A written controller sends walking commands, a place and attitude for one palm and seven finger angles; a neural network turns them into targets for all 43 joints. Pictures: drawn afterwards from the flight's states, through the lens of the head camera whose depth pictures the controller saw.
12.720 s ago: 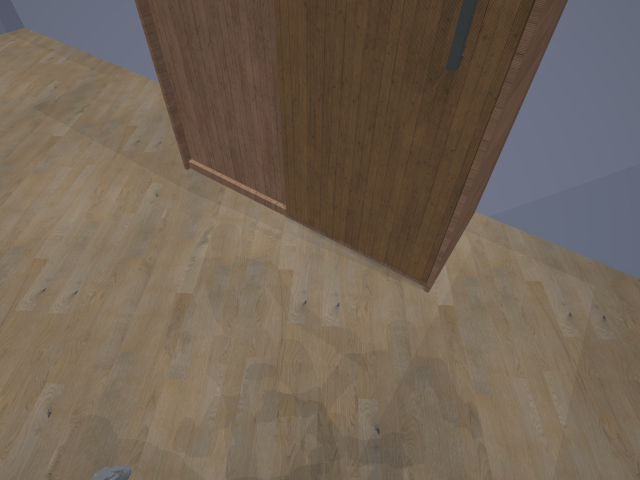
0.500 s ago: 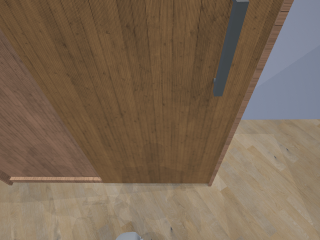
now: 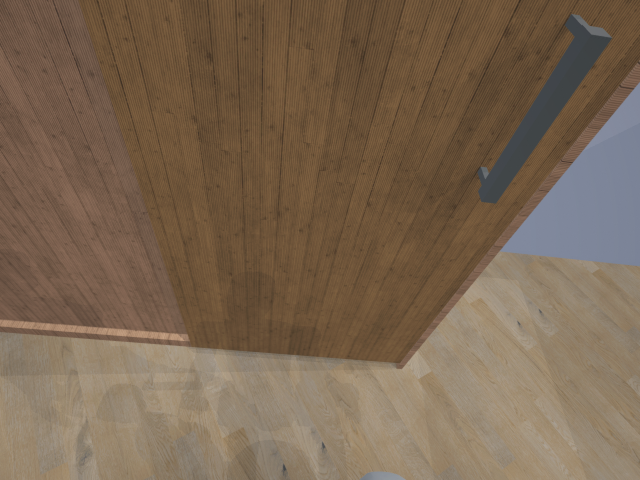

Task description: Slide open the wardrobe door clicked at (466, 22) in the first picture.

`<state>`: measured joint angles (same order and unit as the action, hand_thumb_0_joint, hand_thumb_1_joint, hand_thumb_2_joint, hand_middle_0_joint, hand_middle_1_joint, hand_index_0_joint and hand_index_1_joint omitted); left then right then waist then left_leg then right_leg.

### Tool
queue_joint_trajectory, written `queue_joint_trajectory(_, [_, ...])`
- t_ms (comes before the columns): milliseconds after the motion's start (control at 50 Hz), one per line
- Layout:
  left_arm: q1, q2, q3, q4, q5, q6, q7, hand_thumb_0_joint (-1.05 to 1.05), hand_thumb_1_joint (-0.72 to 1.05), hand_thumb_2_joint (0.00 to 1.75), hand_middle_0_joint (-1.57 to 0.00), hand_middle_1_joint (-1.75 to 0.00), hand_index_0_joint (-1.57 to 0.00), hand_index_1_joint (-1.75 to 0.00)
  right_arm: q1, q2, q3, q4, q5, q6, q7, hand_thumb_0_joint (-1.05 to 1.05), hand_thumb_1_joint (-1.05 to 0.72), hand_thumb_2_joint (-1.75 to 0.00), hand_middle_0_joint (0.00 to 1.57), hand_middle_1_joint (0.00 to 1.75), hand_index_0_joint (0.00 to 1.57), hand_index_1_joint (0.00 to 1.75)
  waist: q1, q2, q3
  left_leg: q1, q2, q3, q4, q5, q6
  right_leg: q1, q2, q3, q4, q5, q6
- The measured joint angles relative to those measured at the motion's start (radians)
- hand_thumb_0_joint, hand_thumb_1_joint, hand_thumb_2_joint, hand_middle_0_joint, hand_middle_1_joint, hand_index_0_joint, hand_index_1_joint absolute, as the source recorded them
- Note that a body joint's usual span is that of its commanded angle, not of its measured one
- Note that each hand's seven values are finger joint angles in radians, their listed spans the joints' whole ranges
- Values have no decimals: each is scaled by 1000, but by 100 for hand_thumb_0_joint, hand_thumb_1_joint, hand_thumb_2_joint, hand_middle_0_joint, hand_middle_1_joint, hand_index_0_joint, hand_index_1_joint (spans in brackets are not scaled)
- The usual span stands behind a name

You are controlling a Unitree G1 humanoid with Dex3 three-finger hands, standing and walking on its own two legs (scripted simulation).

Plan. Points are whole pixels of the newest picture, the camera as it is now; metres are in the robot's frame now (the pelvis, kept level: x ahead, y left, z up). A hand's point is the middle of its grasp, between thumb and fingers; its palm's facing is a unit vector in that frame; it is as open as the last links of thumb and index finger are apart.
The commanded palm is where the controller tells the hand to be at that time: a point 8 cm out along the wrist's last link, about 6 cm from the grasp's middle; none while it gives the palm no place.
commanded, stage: come to a stop and stand still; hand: right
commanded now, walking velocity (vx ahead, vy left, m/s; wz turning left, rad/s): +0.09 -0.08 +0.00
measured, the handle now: (526, 120) +0.53 -0.22 +0.20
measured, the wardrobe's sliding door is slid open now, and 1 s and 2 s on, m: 0.00 0.00 0.00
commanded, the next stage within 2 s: look again from close up in 0.80 s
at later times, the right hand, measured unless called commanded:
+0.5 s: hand out of the picture -0.03 -0.25 -0.19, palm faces +0.07 +0.98 -0.20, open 7.4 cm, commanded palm none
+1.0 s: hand out of the picture -0.01 -0.25 -0.18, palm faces +0.00 +0.97 -0.23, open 7.3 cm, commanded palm none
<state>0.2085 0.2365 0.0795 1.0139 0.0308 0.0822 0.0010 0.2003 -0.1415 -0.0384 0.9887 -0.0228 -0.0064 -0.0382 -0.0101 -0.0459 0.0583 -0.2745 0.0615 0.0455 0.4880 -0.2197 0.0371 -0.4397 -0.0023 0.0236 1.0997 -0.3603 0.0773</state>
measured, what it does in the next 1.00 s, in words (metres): steps on the spot: right foot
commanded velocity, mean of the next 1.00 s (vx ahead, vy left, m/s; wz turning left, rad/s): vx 0.01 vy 0.00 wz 0.00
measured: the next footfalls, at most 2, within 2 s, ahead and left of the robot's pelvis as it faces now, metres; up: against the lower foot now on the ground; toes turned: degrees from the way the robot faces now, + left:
right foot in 0.28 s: -0.02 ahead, -0.18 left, +0.00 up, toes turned -2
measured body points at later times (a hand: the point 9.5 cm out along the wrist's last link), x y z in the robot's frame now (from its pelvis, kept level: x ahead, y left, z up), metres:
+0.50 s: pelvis -0.02 -0.06 -0.01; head -0.02 -0.07 +0.44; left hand +0.00 +0.16 -0.16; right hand -0.04 -0.30 -0.17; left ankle -0.02 +0.06 -0.75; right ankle -0.06 -0.18 -0.75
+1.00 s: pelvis -0.03 -0.07 -0.01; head -0.03 -0.05 +0.44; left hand -0.04 +0.14 -0.18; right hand -0.01 -0.30 -0.16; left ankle -0.02 +0.06 -0.74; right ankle -0.06 -0.18 -0.74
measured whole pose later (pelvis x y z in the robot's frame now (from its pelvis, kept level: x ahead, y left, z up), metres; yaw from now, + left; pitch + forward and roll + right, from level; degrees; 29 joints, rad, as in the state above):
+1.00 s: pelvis -0.03 -0.07 -0.01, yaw +1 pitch -1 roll -1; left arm 0.34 0.15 -0.02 1.06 0.02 -0.03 0.02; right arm 0.27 -0.15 0.01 1.09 -0.01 -0.01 -0.03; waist 0.01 -0.04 0.01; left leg -0.24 0.04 0.00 0.53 -0.27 -0.02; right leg -0.16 0.01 -0.05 0.49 -0.31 -0.02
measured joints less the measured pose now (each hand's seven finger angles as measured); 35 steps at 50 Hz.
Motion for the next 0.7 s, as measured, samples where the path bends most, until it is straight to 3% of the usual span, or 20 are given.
queue_joint_trajectory(120, [-12,20,-9,-7,-3,-6,-5,0,91,90,-20,-30,-19,-29,56,-21,-3,11,-10,6,10,1,-91,-90,20,30,21,30,-32,21,-18,-1,13,-1,-36,35,-9,72,-29,-2,-173,-10,-3])
queue_joint_trajectory(200, [-23,17,-21,-13,-11,-25,-4,0,91,90,-20,-30,-19,-29,87,-36,-6,36,-15,17,17,1,-91,-90,20,30,21,29,-51,38,-28,-9,12,-4,-52,58,-23,147,-29,-25,-361,-34,-22])
queue_joint_trajectory(280, [-8,6,-40,-24,-16,-62,4,0,91,90,-20,-30,-19,-29,110,-48,-10,65,-3,35,17,1,-91,-90,20,30,21,29,-48,31,-49,-42,-11,11,-8,48,-49,263,-34,-39,-636,50,-48])
queue_joint_trajectory(360, [19,-57,-63,3,-10,-68,17,0,91,90,-20,-30,-19,-29,108,-73,-13,98,1,53,13,1,-91,-90,20,30,20,29,-38,88,-53,-59,-7,-16,99,-99,-59,274,-8,-43,-632,60,-72])
queue_joint_trajectory(420, [42,-85,-74,26,-10,-71,35,0,92,90,-20,-30,-20,-29,102,-67,-4,115,1,51,17,1,-91,-90,20,30,20,29,-30,93,-57,-48,-13,-27,161,-132,-59,301,5,-44,-678,87,-82])
queue_joint_trajectory(500, [61,-91,-78,57,-17,-81,41,0,93,90,-20,-30,-20,-29,88,-47,12,122,6,27,16,1,-91,-90,20,30,20,29,-24,95,-48,32,-4,-34,33,-36,-62,302,33,-60,-677,87,-90])
queue_joint_trajectory(580, [65,-83,-75,87,-24,-85,39,1,93,90,-20,-30,-20,-29,63,-6,29,144,11,8,12,1,-91,-90,20,30,20,29,-6,41,-31,62,-24,-30,-19,-17,-53,307,14,-58,-672,82,-87])
queue_joint_trajectory(700, [95,-104,-83,118,-23,-94,35,0,92,90,-20,-30,-20,-29,45,-8,30,154,14,6,4,1,-93,-90,20,30,20,29,11,38,-33,75,-34,-32,-54,1,-49,319,4,-62,-701,98,-82])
